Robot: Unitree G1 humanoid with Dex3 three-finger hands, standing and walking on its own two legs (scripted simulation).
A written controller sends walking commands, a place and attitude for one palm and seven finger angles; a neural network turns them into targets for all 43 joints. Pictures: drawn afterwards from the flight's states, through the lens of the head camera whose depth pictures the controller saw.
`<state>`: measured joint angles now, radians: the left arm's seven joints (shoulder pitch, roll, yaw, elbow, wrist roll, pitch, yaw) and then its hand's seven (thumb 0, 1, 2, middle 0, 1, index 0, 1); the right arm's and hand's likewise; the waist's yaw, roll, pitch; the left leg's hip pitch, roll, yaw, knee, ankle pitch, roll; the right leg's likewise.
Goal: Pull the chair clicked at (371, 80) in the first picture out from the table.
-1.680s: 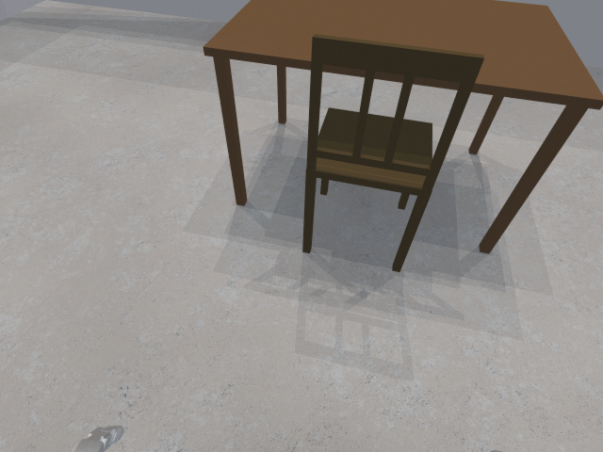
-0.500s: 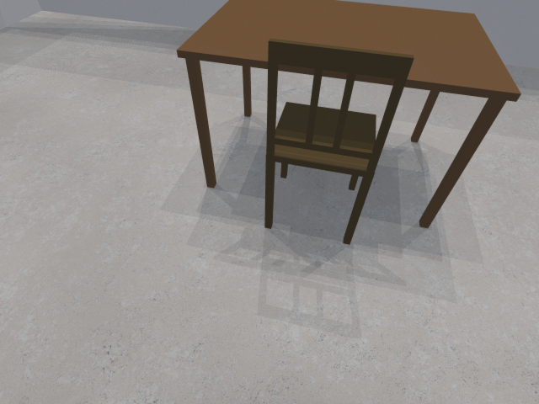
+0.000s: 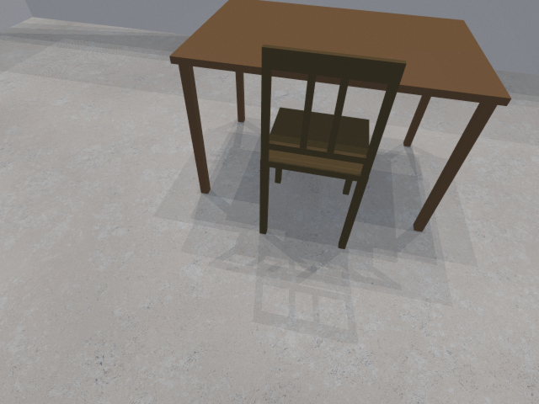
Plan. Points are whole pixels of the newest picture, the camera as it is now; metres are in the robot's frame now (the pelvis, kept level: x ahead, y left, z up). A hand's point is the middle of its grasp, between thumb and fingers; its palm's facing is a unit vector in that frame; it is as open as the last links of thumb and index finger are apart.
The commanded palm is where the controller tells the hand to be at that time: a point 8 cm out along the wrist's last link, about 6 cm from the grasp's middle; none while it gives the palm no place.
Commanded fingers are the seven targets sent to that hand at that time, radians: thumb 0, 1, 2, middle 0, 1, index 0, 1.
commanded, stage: walk to a spot facing it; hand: left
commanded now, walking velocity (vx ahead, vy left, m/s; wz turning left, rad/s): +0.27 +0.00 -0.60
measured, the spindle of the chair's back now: (307, 113) +1.00 -0.06 -0.10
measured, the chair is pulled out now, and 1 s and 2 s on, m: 0.00 0.00 0.00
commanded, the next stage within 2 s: turn to face it in 0.54 s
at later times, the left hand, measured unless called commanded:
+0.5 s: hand out of the picture +0.11 +0.13 -0.16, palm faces -0.18 -0.96 -0.19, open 7.4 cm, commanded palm none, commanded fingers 0.00 0.90 0.90 -0.20 -0.30 -0.20 -0.30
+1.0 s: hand (223, 264) +0.45 +0.14 -0.18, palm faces -0.33 -0.93 -0.18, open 7.3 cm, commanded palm none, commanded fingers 0.00 0.90 0.90 -0.20 -0.30 -0.20 -0.30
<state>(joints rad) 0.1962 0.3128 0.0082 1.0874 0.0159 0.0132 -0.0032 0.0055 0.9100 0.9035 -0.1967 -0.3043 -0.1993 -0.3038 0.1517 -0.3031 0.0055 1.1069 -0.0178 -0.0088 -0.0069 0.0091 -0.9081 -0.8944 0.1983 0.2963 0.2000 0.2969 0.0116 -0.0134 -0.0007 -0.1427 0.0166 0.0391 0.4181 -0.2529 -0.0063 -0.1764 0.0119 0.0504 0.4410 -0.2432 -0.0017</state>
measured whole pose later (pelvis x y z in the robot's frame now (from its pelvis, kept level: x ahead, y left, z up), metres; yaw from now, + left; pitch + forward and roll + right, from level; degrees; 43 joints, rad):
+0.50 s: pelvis +0.12 -0.05 +0.00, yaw -16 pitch +1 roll +1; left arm 0.44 0.14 0.04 1.05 0.02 -0.06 -0.01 0.01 0.91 0.90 -0.20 -0.30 -0.20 -0.30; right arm 0.15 -0.21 -0.06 0.97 -0.02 -0.02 0.01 0.01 -0.91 -0.89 0.20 0.30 0.20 0.30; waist 0.03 0.01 0.03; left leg -0.64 0.12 0.03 1.07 -0.19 -0.06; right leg -0.10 0.07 0.05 0.35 -0.26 -0.08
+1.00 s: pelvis +0.31 -0.01 +0.00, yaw -21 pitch +0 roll -1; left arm 0.19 0.21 0.05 0.98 0.01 0.00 0.02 0.00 0.92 0.90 -0.19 -0.30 -0.19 -0.30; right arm 0.28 -0.17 0.00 1.04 -0.01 -0.03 -0.04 0.00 -0.94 -0.89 0.20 0.30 0.20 0.30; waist -0.02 -0.05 0.04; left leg -0.24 -0.03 0.10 0.43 -0.19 0.10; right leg -0.41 -0.05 -0.01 0.90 -0.37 0.03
